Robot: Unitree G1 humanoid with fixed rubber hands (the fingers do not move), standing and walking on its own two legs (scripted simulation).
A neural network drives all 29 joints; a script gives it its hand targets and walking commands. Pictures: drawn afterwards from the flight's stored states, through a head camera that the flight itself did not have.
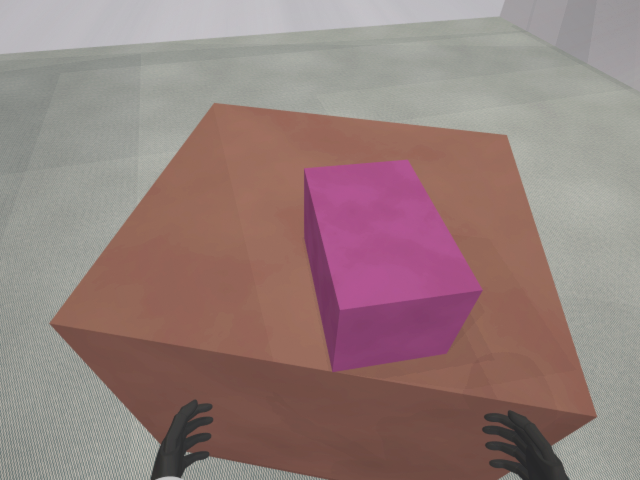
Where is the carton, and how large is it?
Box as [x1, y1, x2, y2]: [304, 160, 482, 371]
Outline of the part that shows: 407,160 304,168 304,238 332,371 446,353 482,290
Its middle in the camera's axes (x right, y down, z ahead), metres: +0.09 +0.03 +0.63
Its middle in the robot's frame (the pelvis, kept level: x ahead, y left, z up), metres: +0.46 -0.05 +0.00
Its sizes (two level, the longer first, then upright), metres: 0.289 0.187 0.172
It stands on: a pedestal, 0.69 m high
